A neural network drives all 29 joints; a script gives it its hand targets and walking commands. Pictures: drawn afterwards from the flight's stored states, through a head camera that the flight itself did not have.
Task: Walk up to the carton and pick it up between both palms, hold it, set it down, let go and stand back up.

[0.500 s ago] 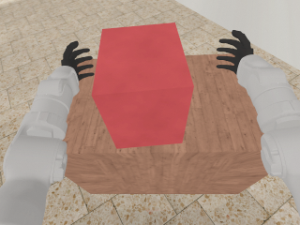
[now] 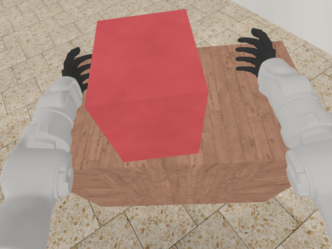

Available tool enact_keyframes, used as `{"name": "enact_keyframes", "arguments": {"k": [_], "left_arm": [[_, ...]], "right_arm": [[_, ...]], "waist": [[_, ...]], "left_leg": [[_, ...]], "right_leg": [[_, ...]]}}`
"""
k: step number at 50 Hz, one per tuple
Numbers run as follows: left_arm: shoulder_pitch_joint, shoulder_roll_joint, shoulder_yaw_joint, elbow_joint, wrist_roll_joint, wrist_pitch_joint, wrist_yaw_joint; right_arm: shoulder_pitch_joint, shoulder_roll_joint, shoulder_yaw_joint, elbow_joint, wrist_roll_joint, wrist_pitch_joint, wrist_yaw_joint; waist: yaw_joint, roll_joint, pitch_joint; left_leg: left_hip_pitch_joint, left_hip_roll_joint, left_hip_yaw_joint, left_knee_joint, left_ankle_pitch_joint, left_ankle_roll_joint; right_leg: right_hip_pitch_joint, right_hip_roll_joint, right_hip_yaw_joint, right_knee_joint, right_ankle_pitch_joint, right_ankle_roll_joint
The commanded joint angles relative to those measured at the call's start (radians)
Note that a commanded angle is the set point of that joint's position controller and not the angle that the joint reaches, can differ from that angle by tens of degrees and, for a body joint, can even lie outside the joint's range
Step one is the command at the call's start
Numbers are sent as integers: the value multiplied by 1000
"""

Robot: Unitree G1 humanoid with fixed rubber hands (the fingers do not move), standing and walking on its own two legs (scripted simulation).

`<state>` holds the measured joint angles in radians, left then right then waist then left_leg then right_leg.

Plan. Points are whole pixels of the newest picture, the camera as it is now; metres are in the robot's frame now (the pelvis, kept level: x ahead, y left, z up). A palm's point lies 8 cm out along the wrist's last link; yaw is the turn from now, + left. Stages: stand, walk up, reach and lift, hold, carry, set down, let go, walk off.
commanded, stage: reach and lift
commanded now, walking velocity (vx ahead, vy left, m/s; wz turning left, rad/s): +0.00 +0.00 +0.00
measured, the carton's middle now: (152, 92) +0.54 +0.09 +0.01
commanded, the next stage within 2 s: none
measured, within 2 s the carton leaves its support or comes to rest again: neither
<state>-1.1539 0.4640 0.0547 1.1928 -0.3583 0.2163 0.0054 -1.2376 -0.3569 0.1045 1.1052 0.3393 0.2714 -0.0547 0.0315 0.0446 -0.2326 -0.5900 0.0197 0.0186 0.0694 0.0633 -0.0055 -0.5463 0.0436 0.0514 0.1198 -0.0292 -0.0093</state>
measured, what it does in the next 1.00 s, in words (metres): stands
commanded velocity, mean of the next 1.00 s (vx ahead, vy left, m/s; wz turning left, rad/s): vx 0.00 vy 0.00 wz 0.00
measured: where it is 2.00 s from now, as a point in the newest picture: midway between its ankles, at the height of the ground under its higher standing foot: outside the picture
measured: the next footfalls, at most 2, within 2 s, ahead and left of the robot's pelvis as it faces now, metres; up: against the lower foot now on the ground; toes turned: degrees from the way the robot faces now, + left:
none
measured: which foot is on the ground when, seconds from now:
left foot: down 0.00-1.00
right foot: down 0.00-1.00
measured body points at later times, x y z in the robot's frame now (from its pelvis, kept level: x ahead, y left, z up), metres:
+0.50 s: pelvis +0.00 +0.01 -0.01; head +0.15 +0.00 +0.41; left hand +0.50 +0.25 +0.04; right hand +0.52 -0.17 +0.04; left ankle +0.02 +0.12 -0.74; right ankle -0.02 -0.11 -0.74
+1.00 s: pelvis +0.00 +0.01 -0.01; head +0.15 +0.00 +0.41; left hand +0.49 +0.25 +0.03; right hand +0.52 -0.16 +0.05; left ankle +0.02 +0.12 -0.74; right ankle -0.02 -0.11 -0.74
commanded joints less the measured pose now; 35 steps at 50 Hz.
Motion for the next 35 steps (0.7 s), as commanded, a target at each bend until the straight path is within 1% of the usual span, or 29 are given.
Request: {"name": "enact_keyframes", "arguments": {"k": [1, 5, 8, 14, 19, 25, 30, 35], "left_arm": [[-513, 241, 33, -183, 6, -116, -9], [-490, 216, 25, -150, 20, -173, -17], [-472, 197, 19, -127, 30, -212, -18], [-441, 162, -1, -98, 29, -283, -18], [-419, 150, -7, -90, 23, -330, -14], [-394, 149, -11, -105, 13, -368, -11], [-374, 153, -10, -110, 6, -381, -12], [-356, 155, -6, -97, 5, -391, -21]], "right_arm": [[-563, -118, -32, -198, -8, -102, -2], [-514, -120, -59, -166, -36, -155, 2], [-488, -122, -82, -144, -60, -193, 10], [-452, -122, -108, -116, -83, -258, 35], [-437, -125, -110, -101, -77, -303, 56], [-439, -134, -91, -110, -52, -347, 75], [-446, -139, -71, -119, -32, -368, 82], [-443, -132, -53, -116, -22, -378, 80]], "waist": [[-9, -59, -883], [-24, -16, -887], [-29, 12, -894], [-35, 36, -924], [-30, 29, -969], [-17, 5, -1047], [-9, -27, -1085], [-6, -58, -1079]], "left_leg": [[550, -9, -35, 176, 470, -22], [606, -4, -40, 204, 507, -38], [636, 0, -42, 225, 529, -50], [643, 6, -43, 256, 555, -67], [628, 8, -43, 275, 586, -73], [618, 7, -40, 288, 639, -74], [591, 2, -37, 289, 657, -70], [530, -5, -32, 275, 642, -66]], "right_leg": [[267, -44, -16, 119, 558, 122], [154, -39, -24, 91, 491, 113], [74, -35, -29, 69, 431, 104], [-28, -29, -32, 47, 352, 91], [-76, -24, -31, 53, 336, 88], [-90, -18, -28, 70, 370, 92], [-70, -15, -26, 89, 415, 100], [-14, -14, -22, 106, 464, 112]]}}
